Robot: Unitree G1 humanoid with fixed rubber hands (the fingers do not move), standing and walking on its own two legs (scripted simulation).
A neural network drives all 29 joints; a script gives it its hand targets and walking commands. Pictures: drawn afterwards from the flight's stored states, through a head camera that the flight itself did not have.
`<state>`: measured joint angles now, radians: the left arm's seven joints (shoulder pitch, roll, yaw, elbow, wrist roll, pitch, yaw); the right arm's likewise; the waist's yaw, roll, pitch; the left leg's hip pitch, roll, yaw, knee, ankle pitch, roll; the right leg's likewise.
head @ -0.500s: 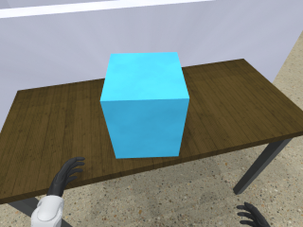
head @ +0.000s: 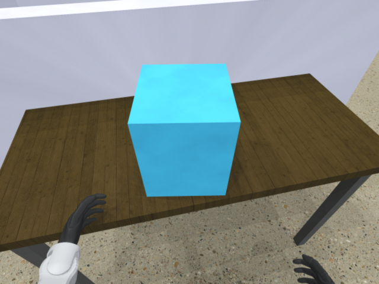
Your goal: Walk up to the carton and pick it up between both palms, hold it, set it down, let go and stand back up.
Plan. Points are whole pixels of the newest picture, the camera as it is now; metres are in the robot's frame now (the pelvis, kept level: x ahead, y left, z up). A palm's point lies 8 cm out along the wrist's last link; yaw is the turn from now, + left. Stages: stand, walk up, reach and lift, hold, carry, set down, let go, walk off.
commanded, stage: stand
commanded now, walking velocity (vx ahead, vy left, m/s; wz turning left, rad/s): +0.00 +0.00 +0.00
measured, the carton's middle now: (185, 132) +0.44 +0.01 +0.08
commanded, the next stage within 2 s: none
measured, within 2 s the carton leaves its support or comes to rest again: neither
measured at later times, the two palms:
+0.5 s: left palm (72, 235) +0.22 +0.24 +0.01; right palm out of the picture +0.10 -0.28 -0.07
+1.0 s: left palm (69, 237) +0.22 +0.24 +0.02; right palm out of the picture +0.11 -0.28 -0.07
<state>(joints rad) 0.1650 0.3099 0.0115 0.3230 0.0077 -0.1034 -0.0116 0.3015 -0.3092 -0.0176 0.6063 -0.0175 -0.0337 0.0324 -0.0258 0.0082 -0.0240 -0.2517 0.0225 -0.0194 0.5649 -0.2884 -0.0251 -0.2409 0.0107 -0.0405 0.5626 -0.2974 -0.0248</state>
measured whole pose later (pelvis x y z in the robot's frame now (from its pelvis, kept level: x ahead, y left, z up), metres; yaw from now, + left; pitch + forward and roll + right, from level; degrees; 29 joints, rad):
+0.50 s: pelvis -0.01 +0.00 +0.00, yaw +0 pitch -3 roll +0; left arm 0.13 0.33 0.01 0.34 0.00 -0.08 0.00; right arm 0.30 -0.32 -0.02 0.60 -0.01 -0.01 0.03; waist -0.03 0.00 0.00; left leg -0.25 0.02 -0.03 0.56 -0.27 -0.03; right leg -0.23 0.01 -0.04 0.56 -0.28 -0.03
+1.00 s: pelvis -0.01 +0.00 +0.00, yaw +1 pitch -3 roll +0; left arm 0.12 0.34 0.01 0.35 0.00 -0.08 0.00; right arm 0.29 -0.34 -0.02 0.57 -0.01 -0.01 0.03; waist -0.03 0.00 0.02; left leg -0.24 0.02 -0.05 0.56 -0.27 -0.03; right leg -0.22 0.01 -0.05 0.55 -0.28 -0.03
